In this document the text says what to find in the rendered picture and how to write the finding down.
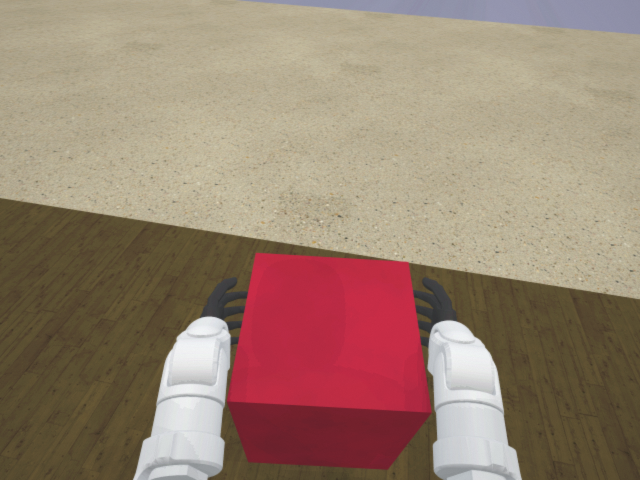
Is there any left robot forearm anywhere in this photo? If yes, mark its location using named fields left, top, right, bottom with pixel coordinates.
left=133, top=317, right=231, bottom=480

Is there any left robot hand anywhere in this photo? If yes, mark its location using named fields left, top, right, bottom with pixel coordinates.
left=200, top=277, right=248, bottom=345

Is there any carton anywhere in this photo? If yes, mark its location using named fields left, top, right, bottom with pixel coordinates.
left=227, top=253, right=432, bottom=470

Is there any right robot forearm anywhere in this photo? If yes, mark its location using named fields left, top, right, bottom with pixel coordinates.
left=427, top=320, right=522, bottom=480

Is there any right robot hand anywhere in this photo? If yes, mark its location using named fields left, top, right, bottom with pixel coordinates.
left=413, top=277, right=458, bottom=348

